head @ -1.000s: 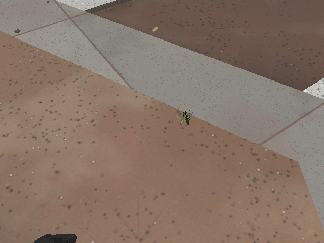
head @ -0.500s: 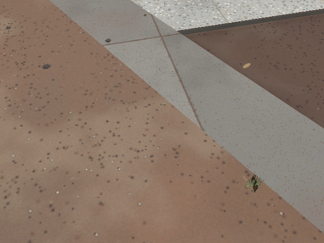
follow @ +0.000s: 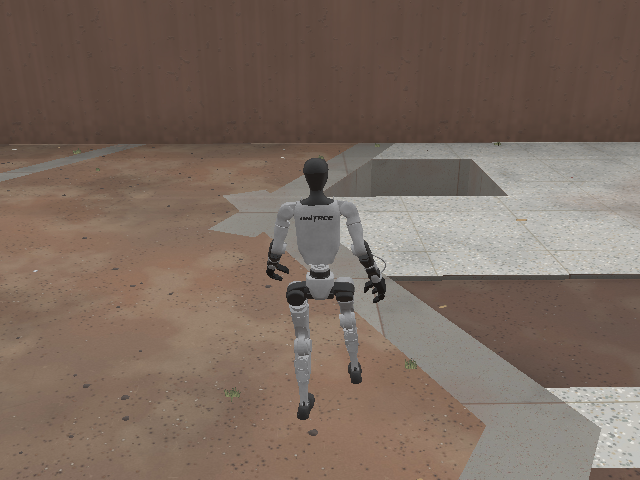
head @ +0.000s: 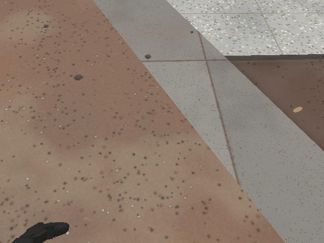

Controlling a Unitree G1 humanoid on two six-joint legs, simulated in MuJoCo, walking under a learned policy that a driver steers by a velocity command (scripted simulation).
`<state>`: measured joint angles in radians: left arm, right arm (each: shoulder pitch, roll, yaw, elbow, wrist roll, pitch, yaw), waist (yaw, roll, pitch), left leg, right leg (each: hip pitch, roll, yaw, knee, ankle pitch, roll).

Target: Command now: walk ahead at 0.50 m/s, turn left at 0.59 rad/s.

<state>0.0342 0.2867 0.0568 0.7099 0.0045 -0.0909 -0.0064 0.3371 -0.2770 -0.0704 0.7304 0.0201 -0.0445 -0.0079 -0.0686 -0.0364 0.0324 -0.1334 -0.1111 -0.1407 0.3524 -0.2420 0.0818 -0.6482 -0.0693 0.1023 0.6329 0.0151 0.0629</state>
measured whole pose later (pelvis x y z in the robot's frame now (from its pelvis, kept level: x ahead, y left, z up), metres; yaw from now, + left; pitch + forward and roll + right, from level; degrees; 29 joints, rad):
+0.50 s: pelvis +0.27 -0.02 +0.00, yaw +18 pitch +1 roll -2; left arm 0.33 0.29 0.07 0.85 0.00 -0.09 0.00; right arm 0.14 -0.30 -0.07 0.63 0.02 -0.02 0.02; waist 0.09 0.04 0.04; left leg -0.70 0.10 -0.05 0.82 -0.05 0.00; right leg -0.02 0.01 -0.17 0.25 -0.26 -0.01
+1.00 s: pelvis +0.51 +0.13 +0.00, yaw +33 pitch +1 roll +0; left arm 0.07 0.30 0.04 0.72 0.01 -0.09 -0.02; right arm 0.33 -0.28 -0.06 0.70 0.01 -0.05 0.00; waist -0.06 -0.04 0.04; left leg -0.12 -0.11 -0.10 0.33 -0.23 0.08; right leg -0.65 -0.10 0.07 0.67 0.04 0.06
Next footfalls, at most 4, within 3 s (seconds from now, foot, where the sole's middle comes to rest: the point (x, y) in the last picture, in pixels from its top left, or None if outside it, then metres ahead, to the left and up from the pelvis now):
0.14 right None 0.26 -0.14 -0.78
0.66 left None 0.46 0.19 -0.78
1.16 right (116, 166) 0.82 0.15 -0.78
1.68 left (38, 150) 0.92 0.52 -0.78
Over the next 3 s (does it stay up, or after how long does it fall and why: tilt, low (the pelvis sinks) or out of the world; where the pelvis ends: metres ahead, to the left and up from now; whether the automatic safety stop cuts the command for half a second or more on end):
stays up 1.24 0.58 -0.01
